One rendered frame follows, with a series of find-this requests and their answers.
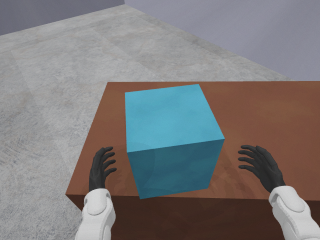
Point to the left robot hand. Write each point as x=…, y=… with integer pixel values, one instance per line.
x=97, y=175

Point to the robot right forearm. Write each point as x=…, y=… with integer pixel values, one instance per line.
x=293, y=214

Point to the pedestal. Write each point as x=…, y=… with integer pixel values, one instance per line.
x=282, y=117

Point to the robot left forearm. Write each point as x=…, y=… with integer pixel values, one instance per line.
x=98, y=216

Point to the carton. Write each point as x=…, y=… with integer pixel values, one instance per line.
x=173, y=140

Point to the right robot hand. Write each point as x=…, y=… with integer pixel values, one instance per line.
x=264, y=166

